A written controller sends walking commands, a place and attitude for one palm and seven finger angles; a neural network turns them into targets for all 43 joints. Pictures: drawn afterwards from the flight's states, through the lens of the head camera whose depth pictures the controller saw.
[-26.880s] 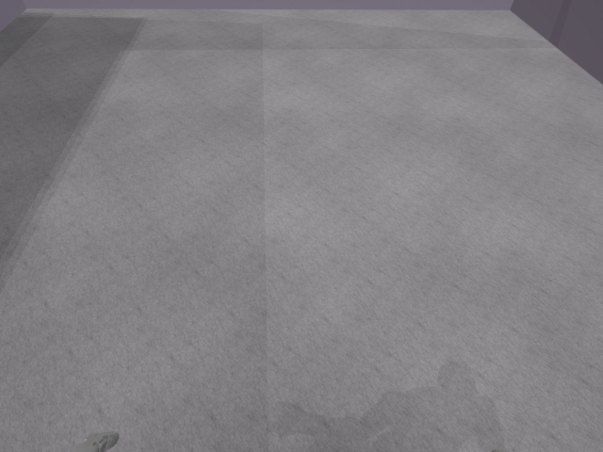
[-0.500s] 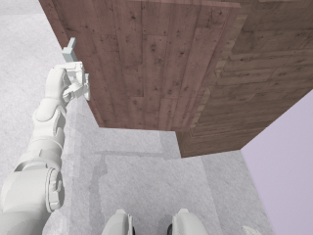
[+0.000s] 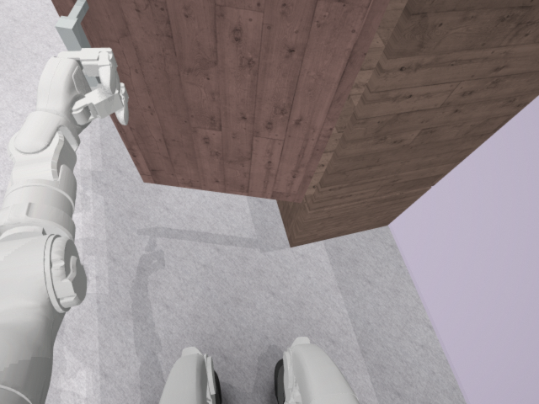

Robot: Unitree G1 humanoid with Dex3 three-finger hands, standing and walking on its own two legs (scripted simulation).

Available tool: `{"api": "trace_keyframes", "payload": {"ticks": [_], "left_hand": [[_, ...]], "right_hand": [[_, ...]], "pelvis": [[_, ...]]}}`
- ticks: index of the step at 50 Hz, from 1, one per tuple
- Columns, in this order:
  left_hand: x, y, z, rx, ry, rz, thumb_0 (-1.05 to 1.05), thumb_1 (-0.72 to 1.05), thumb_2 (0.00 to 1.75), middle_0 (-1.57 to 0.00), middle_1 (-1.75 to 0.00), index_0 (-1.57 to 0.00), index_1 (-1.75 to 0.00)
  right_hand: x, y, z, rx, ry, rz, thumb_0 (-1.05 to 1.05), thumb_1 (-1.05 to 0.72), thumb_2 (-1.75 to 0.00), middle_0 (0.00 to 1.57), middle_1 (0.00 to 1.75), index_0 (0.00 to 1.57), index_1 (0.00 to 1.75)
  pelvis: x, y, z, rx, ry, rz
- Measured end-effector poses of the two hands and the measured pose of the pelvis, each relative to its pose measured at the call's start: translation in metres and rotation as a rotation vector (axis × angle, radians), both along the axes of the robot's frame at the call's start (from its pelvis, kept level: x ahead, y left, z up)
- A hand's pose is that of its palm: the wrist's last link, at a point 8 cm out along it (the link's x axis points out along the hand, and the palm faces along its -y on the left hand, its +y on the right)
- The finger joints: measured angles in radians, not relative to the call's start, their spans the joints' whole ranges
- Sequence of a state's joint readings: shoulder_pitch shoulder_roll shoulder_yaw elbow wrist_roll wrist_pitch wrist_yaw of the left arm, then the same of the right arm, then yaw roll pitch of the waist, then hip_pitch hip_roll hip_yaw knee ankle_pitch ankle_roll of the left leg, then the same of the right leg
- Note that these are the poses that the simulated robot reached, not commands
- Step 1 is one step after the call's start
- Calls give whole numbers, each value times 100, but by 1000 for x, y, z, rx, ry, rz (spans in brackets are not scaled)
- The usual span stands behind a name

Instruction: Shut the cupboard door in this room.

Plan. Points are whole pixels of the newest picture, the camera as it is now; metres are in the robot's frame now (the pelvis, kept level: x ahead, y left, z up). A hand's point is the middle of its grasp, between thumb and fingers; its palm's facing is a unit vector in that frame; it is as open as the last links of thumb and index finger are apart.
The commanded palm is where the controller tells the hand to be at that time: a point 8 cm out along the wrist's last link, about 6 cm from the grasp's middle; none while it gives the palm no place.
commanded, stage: push the door shut along its arc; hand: left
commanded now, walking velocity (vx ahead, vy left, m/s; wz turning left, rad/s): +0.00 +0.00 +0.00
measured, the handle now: (94, 59) +0.60 +0.20 +0.08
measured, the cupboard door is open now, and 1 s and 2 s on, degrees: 70 60 57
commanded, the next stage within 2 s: pull the fist back off the door in 0.86 s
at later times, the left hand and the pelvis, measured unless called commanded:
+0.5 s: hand (159, 60) +0.58 +0.11 +0.10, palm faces -0.34 -0.94 +0.01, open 3.1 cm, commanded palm +0.59 +0.15 +0.09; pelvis +0.01 +0.01 -0.01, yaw -2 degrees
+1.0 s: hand (172, 47) +0.61 +0.09 +0.10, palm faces -0.36 -0.93 +0.02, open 3.4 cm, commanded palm +0.63 +0.10 +0.09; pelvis +0.01 -0.01 -0.02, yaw -1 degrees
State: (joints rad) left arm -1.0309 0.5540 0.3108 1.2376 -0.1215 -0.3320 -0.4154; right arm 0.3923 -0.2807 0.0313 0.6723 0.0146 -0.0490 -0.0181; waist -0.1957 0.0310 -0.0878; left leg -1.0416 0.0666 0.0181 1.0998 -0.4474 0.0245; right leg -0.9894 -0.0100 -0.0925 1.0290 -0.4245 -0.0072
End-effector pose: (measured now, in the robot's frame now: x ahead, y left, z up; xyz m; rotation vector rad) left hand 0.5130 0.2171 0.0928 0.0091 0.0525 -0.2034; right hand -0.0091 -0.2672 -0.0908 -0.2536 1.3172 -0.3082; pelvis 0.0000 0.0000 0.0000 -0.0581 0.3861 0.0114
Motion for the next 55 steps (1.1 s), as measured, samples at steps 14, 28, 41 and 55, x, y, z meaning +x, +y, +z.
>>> {"api": "trace_keyframes", "payload": {"ticks": [14,28,41,55], "left_hand": [[39,-25,2,-12,9,-88,2,90,90,-130,-150,-130,-150],[74,-57,6,-4,23,-146,2,90,90,-130,-150,-130,-150],[89,-63,8,18,31,-182,3,90,94,-130,-150,-130,-150],[96,-75,1,-106,30,156,3,84,92,-130,-150,-130,-150]], "right_hand": [[-10,10,-3,-15,46,-10,0,-90,-90,20,30,20,30],[-32,18,-5,-5,96,-85,0,-90,-90,20,30,20,30],[-45,12,-6,-20,161,-92,0,-90,-90,21,30,20,30],[-38,9,-9,14,145,-7,0,-90,-90,20,30,20,30]], "pelvis": [[2,7,-9,-13,52,-3],[10,6,-13,-11,86,-29],[11,-2,-18,-14,117,-20],[7,-6,-25,-24,149,-8]]}}
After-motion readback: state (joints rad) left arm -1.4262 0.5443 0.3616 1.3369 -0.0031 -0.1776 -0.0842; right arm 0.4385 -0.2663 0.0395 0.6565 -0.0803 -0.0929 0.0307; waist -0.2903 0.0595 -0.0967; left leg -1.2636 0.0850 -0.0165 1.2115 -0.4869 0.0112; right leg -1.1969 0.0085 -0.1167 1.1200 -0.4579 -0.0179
